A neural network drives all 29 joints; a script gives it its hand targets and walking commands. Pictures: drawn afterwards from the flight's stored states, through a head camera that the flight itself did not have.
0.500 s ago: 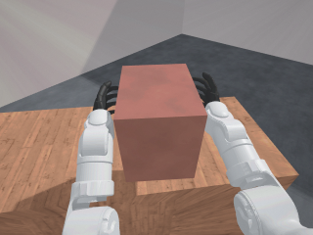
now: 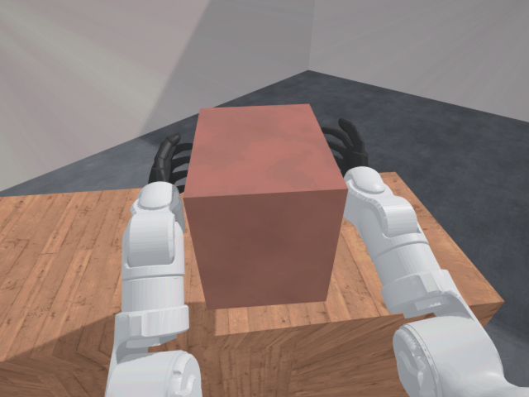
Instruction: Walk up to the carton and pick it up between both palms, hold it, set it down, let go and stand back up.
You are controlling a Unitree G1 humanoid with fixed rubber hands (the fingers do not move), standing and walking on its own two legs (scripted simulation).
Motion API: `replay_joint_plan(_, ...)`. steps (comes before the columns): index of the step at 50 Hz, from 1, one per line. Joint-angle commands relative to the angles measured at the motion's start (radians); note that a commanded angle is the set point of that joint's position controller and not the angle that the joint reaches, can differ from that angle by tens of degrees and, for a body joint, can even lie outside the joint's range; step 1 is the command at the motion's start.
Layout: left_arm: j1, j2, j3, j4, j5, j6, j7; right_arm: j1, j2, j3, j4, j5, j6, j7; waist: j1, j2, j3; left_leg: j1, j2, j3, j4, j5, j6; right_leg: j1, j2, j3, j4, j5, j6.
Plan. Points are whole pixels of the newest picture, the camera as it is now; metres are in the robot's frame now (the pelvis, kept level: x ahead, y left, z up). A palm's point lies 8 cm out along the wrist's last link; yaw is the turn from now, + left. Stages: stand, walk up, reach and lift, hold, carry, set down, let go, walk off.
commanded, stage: hold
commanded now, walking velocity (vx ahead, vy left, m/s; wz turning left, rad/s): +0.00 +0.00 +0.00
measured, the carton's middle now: (260, 201) +0.37 +0.01 +0.17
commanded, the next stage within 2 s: none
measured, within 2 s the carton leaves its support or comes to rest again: neither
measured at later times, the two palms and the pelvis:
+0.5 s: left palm (168, 188) +0.35 +0.14 +0.21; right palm (357, 174) +0.36 -0.13 +0.22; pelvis -0.01 +0.00 +0.00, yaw +0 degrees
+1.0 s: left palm (168, 187) +0.35 +0.14 +0.21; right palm (356, 173) +0.36 -0.13 +0.22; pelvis +0.00 +0.00 +0.00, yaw +0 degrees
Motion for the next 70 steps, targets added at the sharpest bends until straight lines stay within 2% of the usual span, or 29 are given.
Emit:
replay_joint_plan(1, -0.838, -0.578, -0.526, -0.125, -0.151, -0.087, -0.135, -0.85, 0.668, 0.381, -0.305, 0.086, -0.049, 0.089, -0.021, 0.09, -0.403, 0.233, -0.049, 0.022, -0.032, 0.188, -0.019, -0.094, 0.059, -0.015, -0.072, 0.182, 0.081)
replay_joint_plan(4, -0.852, -0.578, -0.523, -0.129, -0.153, -0.092, -0.132, -0.854, 0.668, 0.381, -0.293, 0.09, -0.051, 0.092, -0.026, 0.092, -0.415, 0.245, -0.049, 0.02, -0.023, 0.219, -0.024, -0.092, 0.061, -0.017, -0.068, 0.207, 0.083)
replay_joint_plan(8, -0.843, -0.568, -0.498, -0.093, -0.14, -0.092, -0.134, -0.874, 0.672, 0.381, -0.29, 0.083, -0.058, 0.095, -0.008, 0.08, -0.418, 0.235, -0.053, 0.028, -0.028, 0.198, -0.012, -0.089, 0.059, -0.015, -0.072, 0.189, 0.084)
replay_joint_plan(16, -0.868, -0.573, -0.501, -0.1, -0.147, -0.103, -0.123, -0.892, 0.684, 0.384, -0.291, 0.085, -0.073, 0.101, -0.003, 0.085, -0.445, 0.245, -0.054, 0.027, -0.02, 0.21, -0.009, -0.1, 0.059, -0.014, -0.073, 0.183, 0.082)
replay_joint_plan(19, -0.842, -0.568, -0.492, -0.084, -0.138, -0.101, -0.124, -0.88, 0.681, 0.384, -0.287, 0.076, -0.073, 0.101, 0.0, 0.07, -0.437, 0.248, -0.054, 0.029, -0.026, 0.197, -0.003, -0.092, 0.058, -0.013, -0.077, 0.179, 0.085)
replay_joint_plan(22, -0.861, -0.57, -0.493, -0.084, -0.141, -0.106, -0.126, -0.884, 0.689, 0.376, -0.277, 0.074, -0.076, 0.102, -0.004, 0.075, -0.43, 0.241, -0.056, 0.029, -0.028, 0.183, -0.001, -0.097, 0.054, -0.012, -0.077, 0.17, 0.086)
replay_joint_plan(27, -0.86, -0.572, -0.511, -0.106, -0.154, -0.111, -0.125, -0.891, 0.697, 0.399, -0.315, 0.085, -0.079, 0.095, -0.009, 0.071, -0.459, 0.25, -0.059, 0.025, -0.014, 0.227, -0.002, -0.08, 0.055, -0.009, -0.07, 0.23, 0.092)
replay_joint_plan(31, -0.849, -0.571, -0.509, -0.103, -0.145, -0.105, -0.126, -0.862, 0.684, 0.385, -0.292, 0.075, -0.07, 0.095, -0.017, 0.076, -0.434, 0.257, -0.056, 0.024, -0.025, 0.201, -0.005, -0.095, 0.056, -0.014, -0.078, 0.181, 0.089)
replay_joint_plan(35, -0.845, -0.577, -0.514, -0.111, -0.146, -0.104, -0.133, -0.865, 0.682, 0.384, -0.303, 0.078, -0.073, 0.094, -0.02, 0.08, -0.439, 0.253, -0.055, 0.024, -0.024, 0.214, -0.008, -0.08, 0.056, -0.013, -0.073, 0.207, 0.088)
replay_joint_plan(37, -0.85, -0.582, -0.533, -0.137, -0.157, -0.106, -0.128, -0.884, 0.686, 0.406, -0.343, 0.09, -0.077, 0.092, -0.018, 0.086, -0.47, 0.268, -0.056, 0.019, -0.008, 0.253, -0.012, -0.075, 0.059, -0.015, -0.067, 0.238, 0.088)
replay_joint_plan(41, -0.825, -0.573, -0.517, -0.116, -0.141, -0.095, -0.13, -0.85, 0.671, 0.397, -0.309, 0.089, -0.065, 0.09, -0.018, 0.084, -0.419, 0.256, -0.054, 0.019, -0.02, 0.228, -0.012, -0.086, 0.059, -0.016, -0.075, 0.202, 0.086)
replay_joint_plan(44, -0.828, -0.577, -0.535, -0.148, -0.15, -0.096, -0.127, -0.85, 0.673, 0.408, -0.333, 0.095, -0.068, 0.092, -0.019, 0.091, -0.445, 0.269, -0.053, 0.017, -0.009, 0.261, -0.018, -0.078, 0.063, -0.017, -0.069, 0.225, 0.083)
replay_joint_plan(54, -0.824, -0.577, -0.531, -0.151, -0.149, -0.09, -0.127, -0.855, 0.67, 0.412, -0.344, 0.097, -0.064, 0.092, -0.012, 0.085, -0.431, 0.267, -0.052, 0.018, -0.014, 0.253, -0.015, -0.088, 0.065, -0.018, -0.072, 0.215, 0.082)
replay_joint_plan(60, -0.807, -0.582, -0.548, -0.171, -0.153, -0.085, -0.129, -0.836, 0.668, 0.422, -0.36, 0.107, -0.059, 0.084, -0.023, 0.093, -0.44, 0.28, -0.054, 0.016, -0.003, 0.288, -0.023, -0.073, 0.065, -0.016, -0.068, 0.257, 0.084)
replay_joint_plan(66, -0.81, -0.571, -0.548, -0.187, -0.159, -0.087, -0.129, -0.841, 0.68, 0.441, -0.389, 0.108, -0.057, 0.082, -0.013, 0.076, -0.466, 0.282, -0.058, 0.016, 0.0, 0.286, -0.014, -0.064, 0.062, -0.013, -0.066, 0.269, 0.09)
replay_joint_plan(70, -0.797, -0.556, -0.517, -0.139, -0.138, -0.079, -0.137, -0.838, 0.671, 0.422, -0.354, 0.091, -0.051, 0.08, -0.009, 0.062, -0.406, 0.259, -0.058, 0.022, -0.02, 0.224, -0.005, -0.077, 0.056, -0.012, -0.078, 0.225, 0.093)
